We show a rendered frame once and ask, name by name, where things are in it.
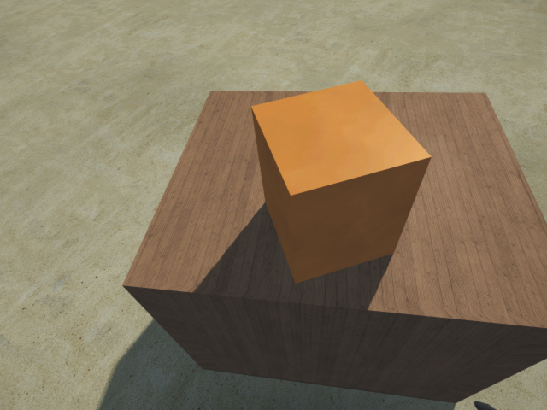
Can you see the carton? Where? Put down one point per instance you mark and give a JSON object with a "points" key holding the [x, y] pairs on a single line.
{"points": [[340, 175]]}

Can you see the pedestal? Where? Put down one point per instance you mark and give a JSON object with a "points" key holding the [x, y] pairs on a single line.
{"points": [[460, 305]]}

